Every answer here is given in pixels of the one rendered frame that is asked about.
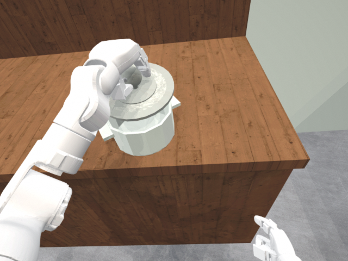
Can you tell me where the left robot upper arm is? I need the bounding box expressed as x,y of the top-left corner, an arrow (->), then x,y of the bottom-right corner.
0,169 -> 72,261

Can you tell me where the right robot hand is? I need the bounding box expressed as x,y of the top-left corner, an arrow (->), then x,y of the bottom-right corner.
253,215 -> 296,261

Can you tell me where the robot left forearm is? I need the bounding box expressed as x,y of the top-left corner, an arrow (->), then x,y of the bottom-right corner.
0,56 -> 120,213

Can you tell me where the table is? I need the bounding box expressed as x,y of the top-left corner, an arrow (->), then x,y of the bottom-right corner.
0,0 -> 310,247

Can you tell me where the lid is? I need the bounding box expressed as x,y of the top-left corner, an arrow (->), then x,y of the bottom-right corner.
109,63 -> 175,121

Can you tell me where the left robot hand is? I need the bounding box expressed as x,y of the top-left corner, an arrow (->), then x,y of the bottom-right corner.
89,39 -> 151,100

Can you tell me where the knob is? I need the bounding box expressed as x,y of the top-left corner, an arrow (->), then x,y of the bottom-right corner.
121,66 -> 142,87

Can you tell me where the pot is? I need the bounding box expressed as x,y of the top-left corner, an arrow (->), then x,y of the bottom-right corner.
99,96 -> 181,156

